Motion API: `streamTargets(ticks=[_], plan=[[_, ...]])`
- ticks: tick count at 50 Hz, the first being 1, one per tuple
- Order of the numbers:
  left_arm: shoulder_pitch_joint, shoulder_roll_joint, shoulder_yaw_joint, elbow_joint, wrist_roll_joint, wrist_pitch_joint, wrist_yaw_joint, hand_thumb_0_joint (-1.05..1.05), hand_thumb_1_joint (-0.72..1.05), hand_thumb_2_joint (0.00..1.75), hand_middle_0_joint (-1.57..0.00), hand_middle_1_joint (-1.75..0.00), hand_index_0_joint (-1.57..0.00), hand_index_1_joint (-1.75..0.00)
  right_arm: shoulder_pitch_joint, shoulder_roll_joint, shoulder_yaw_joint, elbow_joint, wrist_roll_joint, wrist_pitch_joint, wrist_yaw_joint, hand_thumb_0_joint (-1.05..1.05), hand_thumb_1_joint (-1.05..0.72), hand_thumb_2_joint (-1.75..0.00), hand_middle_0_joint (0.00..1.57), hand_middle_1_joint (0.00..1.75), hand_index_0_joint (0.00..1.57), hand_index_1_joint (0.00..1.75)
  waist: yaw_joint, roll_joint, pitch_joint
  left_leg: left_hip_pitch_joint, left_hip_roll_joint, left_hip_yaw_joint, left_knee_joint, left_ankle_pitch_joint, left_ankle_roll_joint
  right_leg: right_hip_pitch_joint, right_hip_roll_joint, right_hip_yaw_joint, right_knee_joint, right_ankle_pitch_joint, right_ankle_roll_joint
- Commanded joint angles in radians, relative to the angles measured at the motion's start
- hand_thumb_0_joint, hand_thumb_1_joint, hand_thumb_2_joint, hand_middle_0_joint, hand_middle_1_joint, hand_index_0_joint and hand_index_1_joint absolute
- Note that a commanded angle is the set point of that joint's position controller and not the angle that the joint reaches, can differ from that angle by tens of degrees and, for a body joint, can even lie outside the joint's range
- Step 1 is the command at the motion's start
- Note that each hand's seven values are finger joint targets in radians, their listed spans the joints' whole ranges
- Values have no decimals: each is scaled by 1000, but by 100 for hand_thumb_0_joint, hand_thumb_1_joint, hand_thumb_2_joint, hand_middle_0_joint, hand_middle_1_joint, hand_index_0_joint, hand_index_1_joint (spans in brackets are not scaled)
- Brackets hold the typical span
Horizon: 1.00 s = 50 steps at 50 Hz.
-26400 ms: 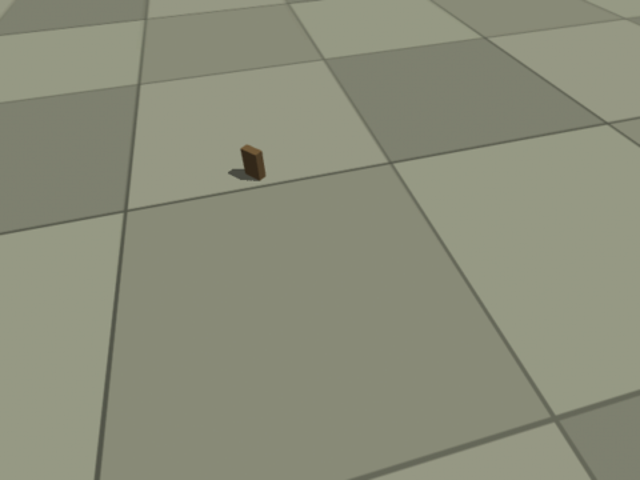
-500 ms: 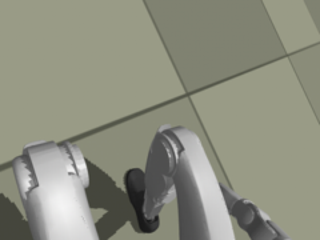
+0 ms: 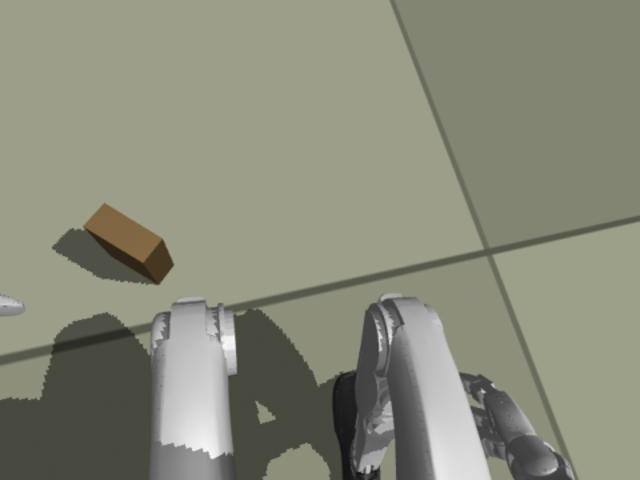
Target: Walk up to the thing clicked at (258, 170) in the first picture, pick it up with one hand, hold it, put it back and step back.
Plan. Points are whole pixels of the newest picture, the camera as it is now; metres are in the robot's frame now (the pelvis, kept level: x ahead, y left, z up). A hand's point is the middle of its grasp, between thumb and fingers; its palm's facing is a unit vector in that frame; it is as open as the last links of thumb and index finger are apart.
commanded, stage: home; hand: left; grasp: from the side
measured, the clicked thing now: (134, 248) +0.44 +0.29 -0.28
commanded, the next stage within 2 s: none
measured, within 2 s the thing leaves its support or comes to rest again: neither
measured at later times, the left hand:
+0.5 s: hand out of the picture +0.26 +0.31 +0.12, palm faces +0.30 -0.83 -0.46, open 17.1 cm
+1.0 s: hand out of the picture +0.24 +0.22 +0.31, palm faces +0.26 -0.91 -0.32, open 17.5 cm
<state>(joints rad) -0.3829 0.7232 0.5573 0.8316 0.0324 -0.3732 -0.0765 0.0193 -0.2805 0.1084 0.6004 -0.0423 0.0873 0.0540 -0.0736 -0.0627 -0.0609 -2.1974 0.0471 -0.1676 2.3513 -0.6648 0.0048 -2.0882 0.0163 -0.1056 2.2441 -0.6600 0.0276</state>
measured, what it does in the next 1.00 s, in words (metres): rises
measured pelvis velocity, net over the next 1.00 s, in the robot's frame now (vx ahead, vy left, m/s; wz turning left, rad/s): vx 0.09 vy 0.01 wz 0.15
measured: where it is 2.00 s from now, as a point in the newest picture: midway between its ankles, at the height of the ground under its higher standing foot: (286, 466)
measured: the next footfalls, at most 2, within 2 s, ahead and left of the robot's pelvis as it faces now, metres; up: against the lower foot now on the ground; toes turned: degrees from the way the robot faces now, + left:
none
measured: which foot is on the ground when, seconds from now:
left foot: down 0.00-1.00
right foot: down 0.00-1.00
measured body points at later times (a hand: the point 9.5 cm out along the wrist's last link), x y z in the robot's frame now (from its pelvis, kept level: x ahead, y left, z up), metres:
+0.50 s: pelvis +0.04 -0.01 +0.21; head +0.18 +0.03 +0.64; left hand +0.24 +0.35 +0.15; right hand +0.26 -0.24 +0.11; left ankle +0.09 +0.13 -0.32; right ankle +0.11 -0.13 -0.32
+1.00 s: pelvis +0.09 +0.01 +0.36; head +0.11 +0.01 +0.81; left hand +0.22 +0.27 +0.33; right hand +0.28 -0.21 +0.28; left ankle +0.09 +0.13 -0.32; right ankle +0.11 -0.13 -0.32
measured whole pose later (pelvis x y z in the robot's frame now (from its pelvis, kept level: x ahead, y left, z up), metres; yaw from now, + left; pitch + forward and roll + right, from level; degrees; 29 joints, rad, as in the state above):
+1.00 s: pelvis +0.09 +0.01 +0.36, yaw +9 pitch +10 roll -3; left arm 0.47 0.22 -0.02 -0.03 -0.03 0.31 0.19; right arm 0.30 -0.20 0.04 0.48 0.03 -0.07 -0.20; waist -0.04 0.06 -0.17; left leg -0.72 0.05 -0.02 1.03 -0.49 0.00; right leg -0.66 -0.01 -0.04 0.96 -0.48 0.02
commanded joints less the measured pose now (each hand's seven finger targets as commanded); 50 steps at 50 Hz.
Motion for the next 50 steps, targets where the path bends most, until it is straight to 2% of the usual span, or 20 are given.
streamTargets(ticks=[1, 2, 3, 4, 5, 6, 8, 9, 12, 14, 16, 18, 21, 27, 31, 34, 39, 44, 46, 50], plan=[[-13, 182, 3, -161, -4, 73, 46, 0, -48, 9, -6, -7, -6, -7, 107, -231, -143, -65, 34, 5, -31, 0, -89, -90, 20, 30, 20, 30, 32, 293, -567, 513, -2, 61, -433, 5, 11, 206, 35, -31, -281, 46, -73], [14, 147, -12, -183, -7, 98, 52, 0, -51, 8, -6, -6, -6, -6, 117, -227, -154, -74, 39, 9, -33, 0, -89, -90, 20, 30, 20, 30, 36, 255, -593, 526, -5, 67, -441, 27, 13, 237, 35, -27, -308, 55, -71], [30, 155, -16, -244, -7, 124, 58, 0, -49, 9, -6, -6, -6, -6, 119, -228, -163, -84, 47, 13, -36, 0, -89, -90, 20, 30, 20, 30, 55, 243, -616, 559, -5, 67, -465, 37, 14, 252, 34, -21, -334, 58, -72], [64, 96, -60, -252, -7, 152, 62, 0, -47, 10, -6, -7, -6, -7, 121, -227, -172, -97, 53, 14, -38, 0, -89, -90, 20, 30, 20, 30, 35, 213, -632, 586, -5, 61, -491, 36, 15, 277, 31, -21, -359, 60, -68], [81, 57, -91, -289, -9, 178, 66, 0, -46, 11, -6, -7, -6, -7, 125, -218, -179, -107, 56, 12, -41, 0, -89, -90, 20, 30, 20, 30, 33, 183, -648, 606, -7, 70, -499, 68, 18, 318, 31, -13, -394, 89, -65], [75, 43, -119, -350, -11, 199, 71, 0, -46, 11, -6, -7, -6, -7, 126, -215, -182, -114, 61, 10, -44, 0, -89, -90, 20, 30, 20, 30, 27, 169, -664, 626, -7, 72, -522, 69, 21, 346, 28, -7, -420, 93, -64], [80, 82, -108, -469, -14, 235, 94, 0, -40, 14, -7, -8, -6, -8, 136, -211, -191, -131, 71, 6, -57, 0, -89, -90, 20, 30, 20, 30, 35, 153, -681, 657, -11, 85, -581, 41, 25, 428, 25, 12, -490, 67, -59], [149, 84, -102, -492, -14, 260, 105, 0, -44, 12, -6, -7, -6, -7, 135, -204, -196, -143, 76, 2, -63, 0, -89, -90, 20, 30, 20, 30, 57, 140, -718, 695, -10, 95, -601, 58, 26, 494, 22, 27, -531, 80, -57], [204, 98, -92, -606, -18, 310, 142, 0, -46, 11, -6, -7, -6, -7, 130, -187, -194, -175, 88, -10, -90, 0, -89, -90, 20, 30, 20, 30, 63, 123, -726, 752, -11, 108, -691, 33, 28, 634, 13, 68, -637, 43, -50], [229, 103, -74, -642, -17, 335, 167, 0, -46, 11, -6, -7, -6, -7, 130, -166, -189, -170, 91, -20, -108, 0, -89, -90, 20, 30, 20, 30, 79, 134, -703, 797, -12, 122, -737, 51, 28, 710, 9, 90, -690, 51, -48], [269, 66, -87, -645, -17, 358, 188, 0, -47, 10, -6, -6, -6, -7, 121, -138, -181, -171, 93, -32, -127, 0, -89, -90, 20, 30, 20, 30, 79, 132, -677, 835, -18, 134, -780, 85, 29, 777, 7, 102, -739, 74, -47], [350, 5, -117, -644, -22, 383, 203, 0, -50, 9, -5, -6, -5, -6, 125, -123, -176, -173, 94, -47, -147, 0, -89, -90, 20, 30, 20, 30, 89, 141, -643, 911, -19, 138, -836, 132, 26, 818, 7, 97, -782, 121, -51], [412, -111, -205, -634, -25, 422, 219, 0, -53, 7, -5, -5, -5, -6, 147, -106, -168, -165, 88, -72, -170, 0, -89, -90, 20, 30, 20, 30, 59, 149, -580, 1006, -23, 149, -905, 196, 25, 896, 6, 96, -869, 197, -52], [478, -223, -316, -653, -31, 489, 245, 0, -53, 7, -5, -5, -5, -6, 177, -91, -159, -170, 86, -115, -195, 0, -89, -90, 20, 30, 20, 30, 36, 128, -463, 1171, -19, 147, -1070, 268, 19, 1066, -1, 84, -1042, 266, -48], [510, -251, -354, -714, -35, 530, 265, 0, -57, 4, -5, -5, -5, -5, 186, -84, -152, -189, 85, -136, -212, 0, -89, -90, 20, 30, 20, 30, 37, 132, -402, 1289, -21, 146, -1194, 253, 12, 1187, -5, 80, -1164, 252, -45], [572, -272, -377, -756, -36, 561, 275, 0, -59, 3, -5, -4, -4, -4, 200, -76, -146, -196, 85, -149, -227, 0, -89, -90, 20, 30, 20, 30, 42, 140, -377, 1392, -24, 147, -1266, 327, 8, 1279, -3, 71, -1225, 325, -42], [679, -337, -444, -874, -42, 606, 286, 0, -59, 3, -4, -4, -4, -4, 212, -59, -135, -227, 79, -165, -250, 0, -89, -90, 20, 30, 20, 30, 43, 184, -295, 1530, -22, 146, -1403, 365, -4, 1381, 5, 47, -1320, 354, -43], [781, -393, -510, -1008, -47, 637, 284, 0, -57, 4, -5, -5, -5, -5, 207, -43, -125, -263, 74, -190, -261, 0, -89, -90, 20, 30, 20, 30, 44, 160, -221, 1594, -22, 141, -1482, 374, -3, 1450, 13, 31, -1392, 360, -41], [825, -409, -520, -1005, -47, 642, 279, 0, -58, 4, -5, -5, -4, -5, 206, -38, -127, -265, 69, -198, -262, 0, -90, -90, 20, 30, 20, 30, 43, 123, -155, 1587, -20, 134, -1508, 364, -3, 1453, 19, 18, -1415, 349, -38], [857, -411, -520, -1047, -45, 636, 261, 0, -58, 4, -5, -5, -5, -5, 198, -41, -128, -287, 66, -213, -260, 0, -90, -90, 20, 30, 20, 30, 44, 70, -129, 1600, -22, 137, -1528, 373, 2, 1486, 18, 21, -1451, 349, -35]])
